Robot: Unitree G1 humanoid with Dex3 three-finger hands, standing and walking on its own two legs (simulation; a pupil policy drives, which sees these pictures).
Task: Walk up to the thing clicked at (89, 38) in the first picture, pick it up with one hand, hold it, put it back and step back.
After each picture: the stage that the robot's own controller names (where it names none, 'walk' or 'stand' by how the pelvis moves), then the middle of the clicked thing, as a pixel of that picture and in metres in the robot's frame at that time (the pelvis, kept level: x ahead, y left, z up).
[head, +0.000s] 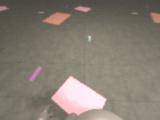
stand; (89, 39) +1.88 +0.11 -0.72
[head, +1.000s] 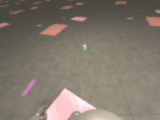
walk; (84, 47) +1.73 +0.32 -0.70
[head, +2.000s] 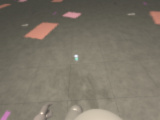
walk; (76, 57) +1.14 +0.40 -0.71
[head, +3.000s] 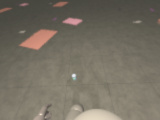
walk; (74, 77) +0.72 +0.35 -0.72
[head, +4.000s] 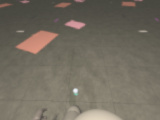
walk; (75, 92) +0.48 +0.23 -0.71
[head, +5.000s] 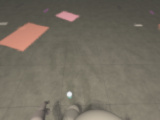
stand; (69, 95) +0.34 +0.24 -0.70
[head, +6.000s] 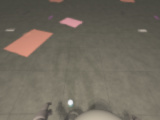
stand; (70, 103) +0.29 +0.23 -0.72
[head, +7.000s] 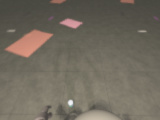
stand; (71, 103) +0.29 +0.23 -0.72
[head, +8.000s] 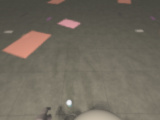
stand; (69, 103) +0.30 +0.24 -0.72
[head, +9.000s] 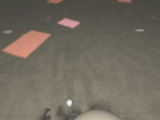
stand; (69, 103) +0.29 +0.24 -0.72
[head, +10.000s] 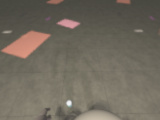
go down; (69, 104) +0.29 +0.24 -0.72
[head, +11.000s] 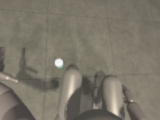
go down; (59, 63) +0.36 +0.27 -0.30
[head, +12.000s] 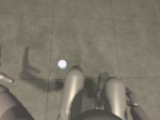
approach; (63, 65) +0.35 +0.27 -0.29
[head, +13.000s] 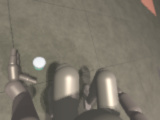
close in; (39, 64) +0.33 +0.29 -0.21
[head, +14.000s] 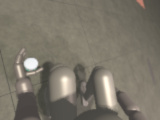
close; (31, 65) +0.33 +0.30 -0.21
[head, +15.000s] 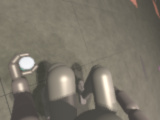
close; (26, 64) +0.33 +0.30 -0.21
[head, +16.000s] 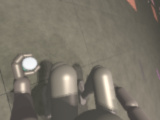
lift; (29, 65) +0.32 +0.30 -0.21
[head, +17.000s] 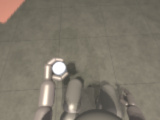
lift; (60, 70) +0.31 +0.22 +0.00
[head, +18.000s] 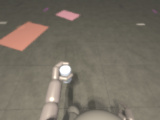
lift; (66, 74) +0.31 +0.19 +0.02
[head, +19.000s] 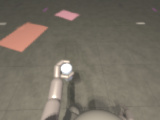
hold; (67, 72) +0.33 +0.18 +0.02
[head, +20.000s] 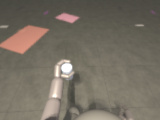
hold; (67, 72) +0.33 +0.18 +0.03
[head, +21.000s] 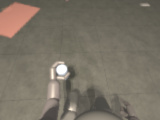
crouch; (63, 72) +0.33 +0.20 -0.05
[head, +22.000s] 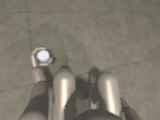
lower; (45, 59) +0.39 +0.29 -0.14
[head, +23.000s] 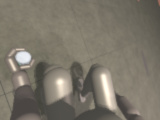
lower; (24, 60) +0.37 +0.31 -0.22
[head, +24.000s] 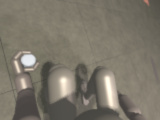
lower; (29, 62) +0.34 +0.32 -0.20
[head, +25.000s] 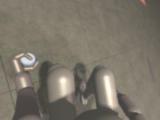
lower; (29, 62) +0.34 +0.31 -0.21
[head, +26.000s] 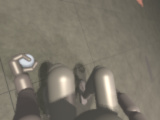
lower; (28, 63) +0.34 +0.31 -0.21
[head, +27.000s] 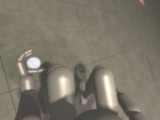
open; (33, 65) +0.34 +0.28 -0.22
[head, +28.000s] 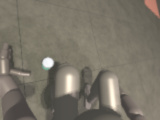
stand; (47, 64) +0.33 +0.26 -0.23
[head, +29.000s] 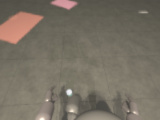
stand; (69, 93) +0.31 +0.21 -0.59
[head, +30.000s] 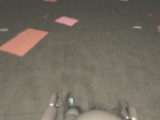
stand; (71, 102) +0.31 +0.21 -0.66
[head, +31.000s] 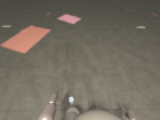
stand; (71, 100) +0.31 +0.21 -0.67
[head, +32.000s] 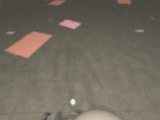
walk; (73, 102) +0.32 +0.20 -0.72
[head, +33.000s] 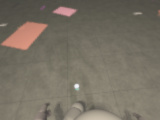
walk; (76, 87) +0.42 +0.21 -0.71
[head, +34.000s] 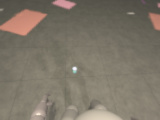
walk; (74, 70) +0.70 +0.19 -0.71
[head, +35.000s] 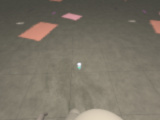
stand; (79, 66) +0.95 +0.25 -0.71
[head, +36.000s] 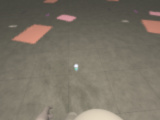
stand; (76, 67) +0.93 +0.27 -0.72
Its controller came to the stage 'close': yes
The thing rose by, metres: 0.73
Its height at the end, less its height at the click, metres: +0.00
